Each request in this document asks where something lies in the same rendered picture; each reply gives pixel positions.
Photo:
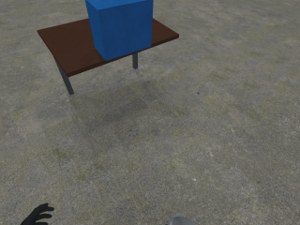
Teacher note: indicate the robot right shin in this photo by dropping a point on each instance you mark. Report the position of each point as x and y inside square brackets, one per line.
[178, 215]

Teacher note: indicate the carton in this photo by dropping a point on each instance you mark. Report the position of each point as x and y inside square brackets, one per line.
[120, 27]

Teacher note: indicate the table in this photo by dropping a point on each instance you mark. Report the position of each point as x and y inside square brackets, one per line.
[73, 48]

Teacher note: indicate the left robot hand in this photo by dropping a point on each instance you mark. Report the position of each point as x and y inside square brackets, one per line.
[36, 215]

